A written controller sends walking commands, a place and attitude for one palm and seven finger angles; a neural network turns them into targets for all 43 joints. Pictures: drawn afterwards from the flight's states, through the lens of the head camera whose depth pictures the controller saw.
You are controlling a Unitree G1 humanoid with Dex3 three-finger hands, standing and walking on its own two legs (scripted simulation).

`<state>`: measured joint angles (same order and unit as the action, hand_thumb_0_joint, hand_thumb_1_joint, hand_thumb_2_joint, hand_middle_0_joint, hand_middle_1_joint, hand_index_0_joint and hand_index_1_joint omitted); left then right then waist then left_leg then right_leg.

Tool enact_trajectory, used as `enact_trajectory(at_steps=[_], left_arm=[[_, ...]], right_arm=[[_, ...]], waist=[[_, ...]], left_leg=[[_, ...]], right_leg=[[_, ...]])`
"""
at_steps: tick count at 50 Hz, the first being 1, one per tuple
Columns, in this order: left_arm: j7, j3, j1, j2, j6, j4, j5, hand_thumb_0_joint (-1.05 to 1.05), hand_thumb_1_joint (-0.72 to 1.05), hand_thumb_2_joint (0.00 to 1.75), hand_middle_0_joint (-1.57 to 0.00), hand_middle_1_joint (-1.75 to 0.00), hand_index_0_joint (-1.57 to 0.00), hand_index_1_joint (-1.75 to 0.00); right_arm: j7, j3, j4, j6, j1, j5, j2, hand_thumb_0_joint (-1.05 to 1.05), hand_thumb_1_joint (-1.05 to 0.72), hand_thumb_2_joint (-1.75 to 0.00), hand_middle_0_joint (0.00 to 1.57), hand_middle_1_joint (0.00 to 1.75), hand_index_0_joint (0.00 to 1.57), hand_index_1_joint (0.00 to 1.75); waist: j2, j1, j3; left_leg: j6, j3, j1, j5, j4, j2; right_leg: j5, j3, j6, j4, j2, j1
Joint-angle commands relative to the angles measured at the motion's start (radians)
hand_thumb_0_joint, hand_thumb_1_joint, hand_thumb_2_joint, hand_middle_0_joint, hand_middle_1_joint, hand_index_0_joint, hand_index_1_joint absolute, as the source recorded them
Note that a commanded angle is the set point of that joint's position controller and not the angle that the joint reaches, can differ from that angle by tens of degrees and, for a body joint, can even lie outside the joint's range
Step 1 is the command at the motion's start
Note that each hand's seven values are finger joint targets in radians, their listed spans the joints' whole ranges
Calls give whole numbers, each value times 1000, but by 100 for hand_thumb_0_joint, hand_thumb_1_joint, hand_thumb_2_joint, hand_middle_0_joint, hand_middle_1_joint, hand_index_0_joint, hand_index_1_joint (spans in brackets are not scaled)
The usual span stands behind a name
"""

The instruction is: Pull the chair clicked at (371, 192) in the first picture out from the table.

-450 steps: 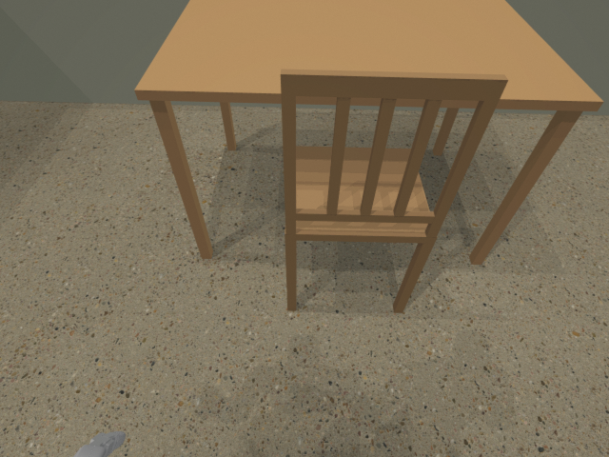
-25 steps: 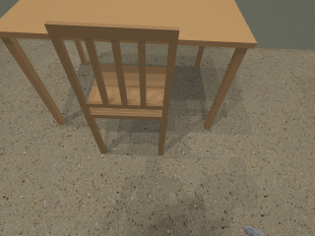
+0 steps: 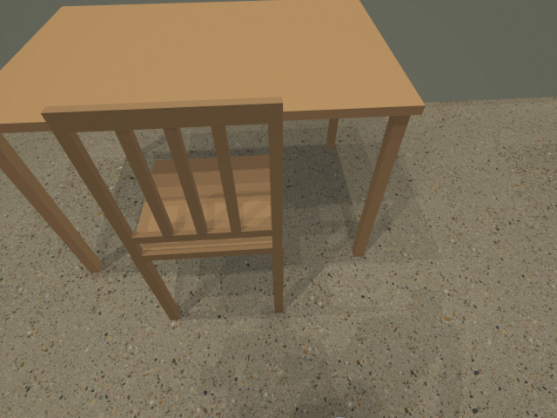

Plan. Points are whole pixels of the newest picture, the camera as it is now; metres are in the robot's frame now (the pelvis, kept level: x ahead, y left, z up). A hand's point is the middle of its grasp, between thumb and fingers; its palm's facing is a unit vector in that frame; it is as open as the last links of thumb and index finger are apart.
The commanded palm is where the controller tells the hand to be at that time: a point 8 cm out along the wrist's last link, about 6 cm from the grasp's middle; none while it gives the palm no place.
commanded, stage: take the last steps up to it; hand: left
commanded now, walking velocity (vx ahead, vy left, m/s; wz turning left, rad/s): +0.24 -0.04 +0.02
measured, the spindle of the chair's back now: (189, 187) +0.60 +0.21 -0.07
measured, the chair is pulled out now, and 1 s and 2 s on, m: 0.00 0.00 0.00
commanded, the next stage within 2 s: come to a stop and stand still in 0.32 s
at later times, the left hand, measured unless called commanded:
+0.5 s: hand out of the picture +0.09 +0.14 -0.19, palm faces +0.13 -0.98 -0.14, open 7.4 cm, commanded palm none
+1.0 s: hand (210, 408) +0.17 +0.12 -0.16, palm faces +0.06 -0.96 -0.28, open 7.4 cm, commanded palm none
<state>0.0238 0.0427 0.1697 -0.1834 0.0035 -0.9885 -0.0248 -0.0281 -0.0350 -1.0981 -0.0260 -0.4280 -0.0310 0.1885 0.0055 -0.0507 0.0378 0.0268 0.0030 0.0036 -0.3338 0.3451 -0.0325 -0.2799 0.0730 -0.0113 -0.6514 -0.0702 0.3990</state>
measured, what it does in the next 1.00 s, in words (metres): walks ahead: right foot, then left foot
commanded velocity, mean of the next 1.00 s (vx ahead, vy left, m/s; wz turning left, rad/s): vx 0.00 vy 0.01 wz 0.01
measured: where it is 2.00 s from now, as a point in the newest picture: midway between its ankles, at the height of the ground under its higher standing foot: outside the picture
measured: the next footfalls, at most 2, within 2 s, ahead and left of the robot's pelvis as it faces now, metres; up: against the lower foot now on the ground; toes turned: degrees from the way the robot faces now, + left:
right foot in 0.04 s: +0.11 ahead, -0.12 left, +0.00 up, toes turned -5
left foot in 0.46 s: +0.23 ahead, +0.10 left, +0.00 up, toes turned +7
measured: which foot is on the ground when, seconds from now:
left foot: down 0.00-0.04, up 0.06-0.44, down 0.46-0.90, up 0.92-1.00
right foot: up 0.00-0.02, down 0.04-0.48, up 0.50-0.86, down 0.88-1.00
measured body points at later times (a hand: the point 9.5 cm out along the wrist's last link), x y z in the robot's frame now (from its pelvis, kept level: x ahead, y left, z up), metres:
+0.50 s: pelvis +0.15 -0.01 -0.01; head +0.17 +0.01 +0.44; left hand +0.09 +0.20 -0.17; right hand +0.22 -0.24 -0.15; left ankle +0.19 +0.09 -0.74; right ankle +0.07 -0.12 -0.73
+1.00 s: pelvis +0.15 -0.07 +0.00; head +0.16 -0.11 +0.45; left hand +0.17 +0.17 -0.14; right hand +0.21 -0.31 -0.17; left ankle +0.15 +0.07 -0.71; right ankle +0.17 -0.17 -0.74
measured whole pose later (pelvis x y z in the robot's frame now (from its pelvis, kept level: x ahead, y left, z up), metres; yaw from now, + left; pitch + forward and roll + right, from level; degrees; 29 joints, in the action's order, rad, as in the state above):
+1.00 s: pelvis +0.15 -0.07 +0.00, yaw +1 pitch -2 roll +2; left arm -0.03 0.02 0.25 -0.14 0.01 -1.06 -0.03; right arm -0.02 -0.07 -1.05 0.06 -0.19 -0.01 0.21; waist 0.05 0.01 0.04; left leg -0.02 0.03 0.33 -0.43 0.77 0.01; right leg -0.28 0.05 0.03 -0.55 -0.04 0.25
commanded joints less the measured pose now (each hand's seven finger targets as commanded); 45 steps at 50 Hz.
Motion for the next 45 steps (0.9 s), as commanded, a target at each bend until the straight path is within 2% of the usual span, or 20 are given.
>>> enact_trajectory(at_steps=[1,2,3,6,8,10,19,21,22,23,24,25,26,30,36,39,41,42,44,45], left_arm=[[-10,37,205,-127,-53,-14,0,0,90,90,-20,-30,-20,-30],[-21,62,327,-218,-63,-49,-4,0,90,90,-20,-30,-20,-30],[-26,63,385,-252,-59,-60,12,0,90,90,-20,-30,-20,-30],[-40,40,169,-143,-56,-22,15,0,90,90,-20,-30,-20,-30],[-44,15,107,-73,-65,-13,11,0,90,90,-20,-30,-20,-30],[-45,6,114,-56,-71,-28,7,0,90,90,-20,-30,-20,-30],[-44,14,221,-85,-71,-98,3,0,90,90,-20,-30,-20,-30],[-47,13,212,-73,-65,-108,6,0,90,90,-20,-30,-20,-30],[-50,6,210,-51,-60,-113,11,0,90,90,-20,-30,-20,-30],[-53,-6,237,-7,-57,-113,20,0,90,90,-20,-30,-20,-30],[-58,-20,278,24,-51,-123,33,0,90,90,-20,-30,-20,-30],[-67,-25,282,11,-40,-130,30,0,90,90,-20,-30,-20,-30],[-73,-23,268,2,-26,-149,27,0,90,90,-20,-30,-20,-30],[-71,-11,231,-26,14,-140,15,0,90,90,-20,-30,-20,-30],[-61,16,203,-17,49,-69,2,0,90,90,-20,-30,-20,-30],[-58,16,207,-15,41,-47,2,0,90,90,-20,-30,-20,-30],[-60,13,246,-19,21,-60,1,0,90,90,-20,-30,-20,-30],[-63,11,247,-45,9,-64,-5,0,90,90,-20,-30,-20,-30],[-64,13,150,-170,-14,-28,-8,0,90,90,-20,-30,-20,-30],[-61,14,125,-187,-10,-11,-7,0,90,90,-20,-30,-20,-30]], right_arm=[[1,-11,31,-31,2,13,104,0,-90,-90,20,30,20,30],[8,0,51,-40,-21,21,47,0,-90,-90,20,30,20,30],[5,-8,75,-36,28,19,81,0,-90,-90,20,30,20,30],[15,-19,59,-21,76,14,64,0,-90,-90,20,30,20,30],[21,-17,42,0,36,5,21,0,-90,-90,20,30,20,30],[24,-16,31,13,7,4,-6,0,-90,-90,20,30,20,30],[34,-8,72,-17,173,7,-19,0,-90,-90,20,30,20,30],[28,-6,50,-29,125,5,-7,0,-90,-90,20,30,20,30],[20,-5,21,-37,61,4,20,0,-90,-90,20,30,20,30],[6,-12,8,-46,2,0,80,0,-90,-90,20,30,20,30],[-8,-8,8,-37,-1,9,116,0,-90,-90,20,30,20,30],[-19,0,12,-26,45,17,108,0,-90,-90,20,30,20,30],[-32,12,6,-24,93,17,88,0,-90,-90,20,30,20,30],[-40,-13,29,10,177,22,98,0,-90,-90,20,30,20,30],[-30,-50,89,36,261,7,141,0,-90,-90,20,30,20,30],[-17,-52,109,42,296,3,137,0,-90,-90,20,30,20,30],[-8,-49,107,45,296,7,120,0,-90,-90,20,30,20,30],[-1,-44,101,46,270,15,90,0,-90,-90,20,30,20,30],[9,-29,119,59,231,26,8,0,-90,-90,20,30,20,30],[13,-33,122,68,240,20,30,0,-90,-90,20,30,20,30]], waist=[[-54,127,-62],[-273,156,-156],[-218,176,-162],[-72,91,-2],[-64,33,49],[-87,8,64],[-120,67,26],[-109,39,12],[-36,16,-31],[111,8,-102],[240,33,-157],[208,49,-130],[216,55,-112],[90,53,-33],[109,69,-63],[174,77,-57],[136,99,-76],[51,95,-79],[-239,51,-21],[-156,59,-3]], left_leg=[[68,-64,308,272,254,156],[17,54,512,-27,523,30],[20,22,584,-281,744,21],[22,-36,598,-86,860,122],[0,-16,518,-3,801,138],[-17,14,462,29,716,132],[-23,79,377,75,308,90],[-19,88,243,157,165,68],[-16,43,127,299,90,85],[42,-113,-17,644,91,239],[135,-233,-67,1049,76,396],[182,-198,-19,1224,68,422],[171,-164,-1,1269,50,390],[148,-102,46,1082,33,355],[153,-68,191,702,3,365],[126,-61,234,514,8,332],[79,-33,263,335,75,274],[33,-3,279,196,140,206],[-54,61,320,-140,300,48],[-50,27,283,-177,369,54]], right_leg=[[59,-91,57,218,-42,-457],[72,-416,157,306,-281,-656],[93,-551,240,397,-377,-617],[-45,-365,224,459,-288,-338],[87,-196,187,484,-224,-183],[180,-114,177,493,-185,-115],[315,-99,178,392,-172,-251],[323,-80,143,295,-139,-224],[370,-49,109,157,-95,-207],[243,-7,52,7,-17,-105],[-159,8,9,-81,27,-66],[-333,-42,-3,-131,18,-89],[-332,-68,-12,-137,3,-98],[-206,-54,-16,-114,-3,-67],[-175,-72,-14,-254,13,-62],[-108,-46,-10,-124,16,-113],[29,-27,-13,85,20,-212],[123,-54,-13,219,7,-248],[198,-365,111,391,-259,-112],[160,-353,160,419,-288,-53]])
